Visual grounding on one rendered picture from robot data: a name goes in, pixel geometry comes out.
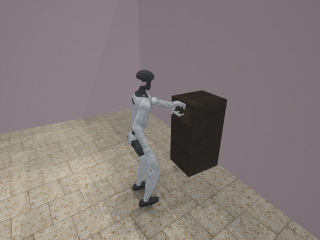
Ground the drawer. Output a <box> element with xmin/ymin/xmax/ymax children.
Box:
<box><xmin>172</xmin><ymin>100</ymin><xmax>193</xmax><ymax>126</ymax></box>

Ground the cabinet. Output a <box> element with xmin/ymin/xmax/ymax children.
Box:
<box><xmin>170</xmin><ymin>90</ymin><xmax>227</xmax><ymax>177</ymax></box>

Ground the right robot hand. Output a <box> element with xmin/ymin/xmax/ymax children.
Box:
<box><xmin>145</xmin><ymin>153</ymin><xmax>159</xmax><ymax>172</ymax></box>

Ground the robot left foot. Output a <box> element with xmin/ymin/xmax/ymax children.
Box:
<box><xmin>132</xmin><ymin>181</ymin><xmax>146</xmax><ymax>191</ymax></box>

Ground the right robot upper arm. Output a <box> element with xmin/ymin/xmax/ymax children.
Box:
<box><xmin>132</xmin><ymin>98</ymin><xmax>151</xmax><ymax>132</ymax></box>

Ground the robot right forearm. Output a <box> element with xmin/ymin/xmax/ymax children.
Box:
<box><xmin>134</xmin><ymin>126</ymin><xmax>152</xmax><ymax>156</ymax></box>

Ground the robot left forearm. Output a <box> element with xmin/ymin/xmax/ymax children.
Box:
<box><xmin>157</xmin><ymin>98</ymin><xmax>175</xmax><ymax>108</ymax></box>

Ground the robot head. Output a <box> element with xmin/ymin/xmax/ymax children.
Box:
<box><xmin>134</xmin><ymin>70</ymin><xmax>155</xmax><ymax>98</ymax></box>

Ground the handle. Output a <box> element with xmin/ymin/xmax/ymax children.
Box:
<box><xmin>174</xmin><ymin>111</ymin><xmax>184</xmax><ymax>117</ymax></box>

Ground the left robot hand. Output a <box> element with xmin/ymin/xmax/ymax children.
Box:
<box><xmin>171</xmin><ymin>100</ymin><xmax>186</xmax><ymax>114</ymax></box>

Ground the left robot upper arm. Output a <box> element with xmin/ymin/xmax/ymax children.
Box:
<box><xmin>147</xmin><ymin>94</ymin><xmax>159</xmax><ymax>107</ymax></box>

